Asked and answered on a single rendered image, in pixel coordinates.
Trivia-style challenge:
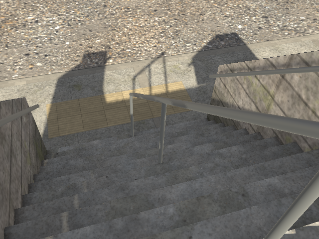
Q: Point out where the stairs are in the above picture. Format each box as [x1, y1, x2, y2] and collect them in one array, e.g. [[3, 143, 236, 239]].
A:
[[4, 118, 319, 239]]

